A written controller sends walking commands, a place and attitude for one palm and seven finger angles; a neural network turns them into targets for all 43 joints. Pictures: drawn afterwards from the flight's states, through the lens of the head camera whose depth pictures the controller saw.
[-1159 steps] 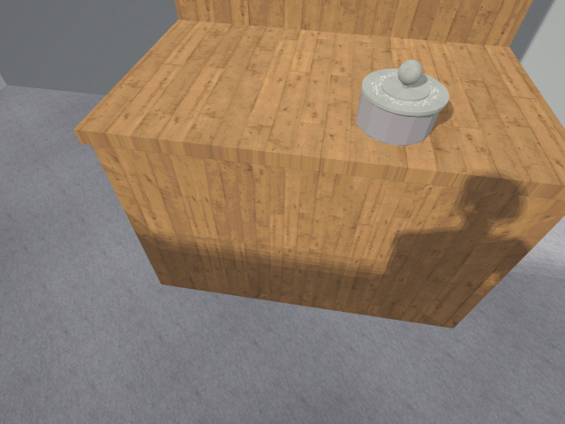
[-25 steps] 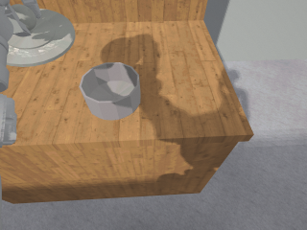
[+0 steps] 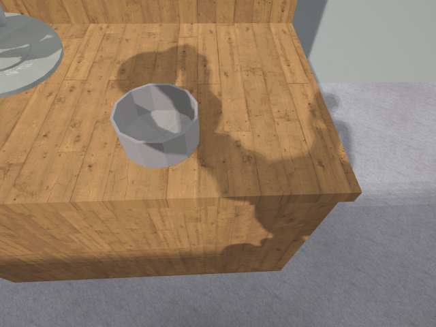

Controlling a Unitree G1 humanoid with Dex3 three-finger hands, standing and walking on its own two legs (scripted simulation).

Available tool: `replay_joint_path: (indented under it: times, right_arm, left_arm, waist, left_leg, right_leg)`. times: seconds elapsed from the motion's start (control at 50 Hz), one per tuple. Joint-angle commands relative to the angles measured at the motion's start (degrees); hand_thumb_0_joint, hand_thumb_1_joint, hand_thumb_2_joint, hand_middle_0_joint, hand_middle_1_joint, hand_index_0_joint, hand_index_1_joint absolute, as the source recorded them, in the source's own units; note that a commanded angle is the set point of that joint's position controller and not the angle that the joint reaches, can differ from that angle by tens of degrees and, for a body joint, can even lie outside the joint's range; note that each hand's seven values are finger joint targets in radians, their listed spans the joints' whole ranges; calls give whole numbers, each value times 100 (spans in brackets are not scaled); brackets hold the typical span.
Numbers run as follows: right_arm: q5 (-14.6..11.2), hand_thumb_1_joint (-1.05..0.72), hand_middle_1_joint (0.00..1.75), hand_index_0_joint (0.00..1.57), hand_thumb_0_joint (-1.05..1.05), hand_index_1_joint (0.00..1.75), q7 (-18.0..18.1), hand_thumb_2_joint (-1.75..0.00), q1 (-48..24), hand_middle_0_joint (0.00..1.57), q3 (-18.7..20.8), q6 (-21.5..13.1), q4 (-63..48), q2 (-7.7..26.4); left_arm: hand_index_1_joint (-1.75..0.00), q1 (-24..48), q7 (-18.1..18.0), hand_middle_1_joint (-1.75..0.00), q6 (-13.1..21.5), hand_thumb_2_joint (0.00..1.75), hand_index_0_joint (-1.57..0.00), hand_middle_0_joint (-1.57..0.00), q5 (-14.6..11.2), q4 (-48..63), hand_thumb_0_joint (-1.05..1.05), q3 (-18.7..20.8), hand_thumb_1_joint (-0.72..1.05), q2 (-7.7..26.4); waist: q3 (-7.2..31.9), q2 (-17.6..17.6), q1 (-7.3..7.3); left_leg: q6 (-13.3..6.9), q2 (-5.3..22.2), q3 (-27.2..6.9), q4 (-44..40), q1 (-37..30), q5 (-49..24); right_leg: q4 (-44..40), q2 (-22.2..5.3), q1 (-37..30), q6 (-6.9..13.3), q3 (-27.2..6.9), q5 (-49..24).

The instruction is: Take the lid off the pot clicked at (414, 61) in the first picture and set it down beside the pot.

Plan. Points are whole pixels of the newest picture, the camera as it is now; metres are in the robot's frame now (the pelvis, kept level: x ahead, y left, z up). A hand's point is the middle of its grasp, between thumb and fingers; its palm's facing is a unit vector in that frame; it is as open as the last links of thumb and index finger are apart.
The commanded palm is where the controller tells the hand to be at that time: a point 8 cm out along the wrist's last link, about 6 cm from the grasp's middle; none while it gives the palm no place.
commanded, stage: move the lid sideways beside the pot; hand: left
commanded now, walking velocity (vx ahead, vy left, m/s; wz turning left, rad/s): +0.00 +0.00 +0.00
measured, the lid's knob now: out of the picture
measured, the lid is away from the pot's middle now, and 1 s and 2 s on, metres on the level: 0.22 0.23 0.22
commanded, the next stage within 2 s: lower the lid onto the table in 0.30 s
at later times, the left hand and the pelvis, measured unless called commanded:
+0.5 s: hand out of the picture +0.46 +0.35 +0.28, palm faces -0.23 -0.15 -0.96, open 8.1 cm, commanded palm +0.47 +0.34 +0.35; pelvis +0.00 +0.00 +0.00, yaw +0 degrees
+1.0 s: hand out of the picture +0.47 +0.34 +0.25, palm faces -0.27 -0.18 -0.95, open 8.1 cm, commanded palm +0.48 +0.34 +0.32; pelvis +0.00 +0.00 +0.00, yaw -1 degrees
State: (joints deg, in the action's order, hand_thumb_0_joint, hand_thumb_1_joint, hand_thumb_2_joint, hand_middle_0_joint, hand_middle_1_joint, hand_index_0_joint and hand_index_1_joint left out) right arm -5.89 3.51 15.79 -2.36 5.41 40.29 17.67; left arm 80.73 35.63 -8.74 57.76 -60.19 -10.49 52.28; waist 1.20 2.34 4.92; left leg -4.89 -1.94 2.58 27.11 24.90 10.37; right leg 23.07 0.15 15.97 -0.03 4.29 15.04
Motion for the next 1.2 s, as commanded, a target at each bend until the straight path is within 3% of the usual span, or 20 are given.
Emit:
replay_joint_path:
  times: [0.0, 0.02, 0.1, 0.14, 0.2, 0.22, 0.3, 0.34, 0.6, 0.62, 0.7, 0.72, 0.76, 0.8, 0.86, 0.9, 0.94, 1.0, 1.04, 1.18]
  right_arm:
    - [-49, -90, 30, 20, 0, 30, 57, -90, 257, 20, 339, -149, -455, 986]
    - [-38, -90, 30, 20, 0, 30, 49, -90, 277, 20, 353, -128, -414, 994]
    - [-69, -90, 30, 20, 0, 30, 72, -90, 292, 20, 311, -104, -447, 1020]
    - [-56, -90, 30, 20, 0, 30, 81, -90, 287, 20, 284, -53, -451, 1035]
    - [-77, -90, 30, 20, 0, 30, 90, -90, 292, 20, 319, -71, -472, 1024]
    - [-64, -90, 30, 20, 0, 30, 82, -90, 336, 20, 338, -66, -441, 1024]
    - [-85, -90, 30, 20, 0, 30, 95, -90, 366, 20, 319, -82, -446, 1025]
    - [-62, -90, 30, 20, 0, 30, 88, -90, 366, 20, 320, -54, -404, 1043]
    - [-71, -90, 30, 20, 0, 30, 45, -90, 480, 20, 322, -223, -436, 1062]
    - [-52, -90, 30, 20, 0, 30, 35, -90, 510, 20, 347, -202, -392, 1061]
    - [-51, -90, 30, 20, 0, 30, 27, -90, 531, 20, 377, -235, -446, 1050]
    - [-35, -90, 30, 20, 0, 30, 13, -90, 570, 20, 360, -207, -398, 1045]
    - [-54, -90, 30, 20, 0, 30, 27, -90, 518, 20, 328, -190, -445, 1053]
    - [-72, -90, 30, 20, 0, 30, 25, -90, 454, 20, 361, -186, -447, 1101]
    - [-21, -90, 30, 20, 0, 30, 52, -90, 586, 20, 396, -218, -425, 1068]
    - [-37, -90, 30, 20, 0, 30, 55, -90, 588, 20, 377, -250, -455, 1075]
    - [-36, -90, 30, 20, 0, 30, 37, -90, 586, 20, 370, -201, -466, 1071]
    - [-69, -90, 30, 20, 0, 30, 10, -90, 557, 20, 390, -198, -437, 1082]
    - [-39, -90, 30, 20, 0, 30, 2, -90, 595, 20, 378, -165, -460, 1092]
    - [-42, -90, 30, 20, 0, 30, 15, -90, 602, 20, 424, -146, -471, 1069]
  left_arm:
    - [-104, 2991, -259, -112, 73, 95, -76, -86, 26, 1089, 0, 256, 68, 1204]
    - [-104, 3132, -284, -112, 98, 95, -76, -86, 115, 1291, 0, 534, 68, 1578]
    - [-104, 2858, -241, -112, 144, 95, -76, -86, 58, 939, 0, 380, 68, 1474]
    - [-104, 3070, -270, -112, 205, 95, -76, -86, 177, 1059, 0, 708, 68, 2031]
    - [-104, 3165, -240, -112, 213, 95, -76, -86, 62, 1213, 0, 252, 68, 1431]
    - [-104, 3324, -280, -112, 219, 95, -76, -86, 159, 1465, 0, 600, 68, 1873]
    - [-104, 2878, -215, -112, 234, 95, -76, -86, 48, 945, 0, 264, 68, 1384]
    - [-104, 3210, -229, -112, 232, 95, -76, -86, 126, 1193, 0, 466, 68, 1731]
    - [-104, 3060, -272, -112, -43, 95, -76, -86, 119, 662, 0, 277, 68, 1418]
    - [-104, 3303, -314, -112, -39, 95, -76, -86, 187, 927, 0, 472, 68, 1678]
    - [-104, 2919, -292, -112, -36, 95, -76, -86, 81, 694, 0, 217, 68, 1168]
    - [-104, 2821, -337, -112, -21, 95, -76, -86, 158, 530, 0, 540, 68, 1566]
    - [-104, 2796, -330, -112, 9, 95, -76, -86, 154, 353, 0, 402, 68, 1543]
    - [-104, 3126, -329, -112, 33, 95, -76, -86, 56, 781, 0, 267, 68, 1373]
    - [-104, 3362, -395, -112, 62, 95, -76, -86, 189, 1014, 0, 536, 68, 1709]
    - [-104, 2907, -378, -112, 122, 95, -76, -86, 89, 762, 0, 511, 68, 1578]
    - [-104, 2761, -400, -112, 166, 95, -76, -86, 137, 664, 0, 808, 68, 1935]
    - [-104, 2623, -351, -112, 136, 95, -76, -86, 0, 443, 0, 296, 68, 1278]
    - [-104, 2783, -397, -112, 202, 95, -76, -86, 104, 724, 0, 684, 68, 1821]
    - [-104, 2714, -411, -112, 285, 95, -76, -86, 25, 901, 0, 614, 68, 1601]
  waist:
    - [2383, 602, 103]
    - [2542, 547, 46]
    - [2293, 583, 99]
    - [2413, 554, 52]
    - [2428, 901, 98]
    - [2672, 853, 49]
    - [2296, 688, 119]
    - [2463, 656, 104]
    - [2361, 739, 137]
    - [2572, 680, 120]
    - [2333, 858, 148]
    - [2272, 502, 124]
    - [2161, 283, 162]
    - [2414, 665, 162]
    - [2742, 851, 146]
    - [2574, 823, 130]
    - [2593, 523, 94]
    - [2226, 652, 194]
    - [2492, 624, 127]
    - [2552, 826, 161]
  left_leg:
    - [-44, 170, -502, 137, -2818, -2277]
    - [-48, 191, -490, 148, -2855, -2272]
    - [-60, 187, -439, 130, -2692, -2134]
    - [-82, 170, -384, 114, -2543, -1941]
    - [-60, 222, -475, 122, -2854, -2223]
    - [-54, 243, -499, 152, -2989, -2254]
    - [-53, 227, -483, 133, -2788, -2206]
    - [-86, 203, -427, 151, -2754, -2014]
    - [-42, 202, -473, 163, -2695, -2085]
    - [-31, 216, -500, 180, -2804, -2135]
    - [-9, 229, -554, 175, -2865, -2247]
    - [-12, 217, -543, 177, -2648, -1971]
    - [-53, 155, -427, 132, -2311, -1515]
    - [-42, 218, -471, 151, -2628, -1865]
    - [-64, 200, -510, 219, -2876, -2029]
    - [-33, 213, -533, 233, -2829, -2250]
    - [-66, 189, -449, 277, -2592, -2082]
    - [-37, 228, -489, 254, -2604, -2065]
    - [-64, 195, -463, 289, -2559, -2020]
    - [-59, 224, -529, 354, -2803, -2217]
  right_leg:
    - [-236, 284, 701, 236, -8, -1362]
    - [-176, 300, 588, 211, -51, -1387]
    - [-252, 286, 648, 223, -20, -1343]
    - [-187, 307, 422, 210, -73, -1373]
    - [-237, 296, 694, 239, -14, -1272]
    - [-174, 330, 629, 217, -46, -1233]
    - [-234, 315, 797, 221, 15, -1234]
    - [-184, 329, 660, 202, -39, -1282]
    - [-165, 335, 679, 235, -6, -1331]
    - [-103, 352, 618, 205, -33, -1333]
    - [-167, 355, 945, 241, 33, -1152]
    - [-118, 375, 805, 209, 1, -1098]
    - [-136, 350, 654, 192, -37, -1140]
    - [-140, 313, 728, 229, -36, -1246]
    - [-92, 367, 697, 213, -56, -1232]
    - [-107, 354, 789, 234, -18, -1301]
    - [-30, 352, 597, 190, -69, -1376]
    - [-106, 350, 953, 211, -12, -1248]
    - [-28, 376, 708, 202, -57, -1336]
    - [-28, 378, 942, 195, -30, -1246]
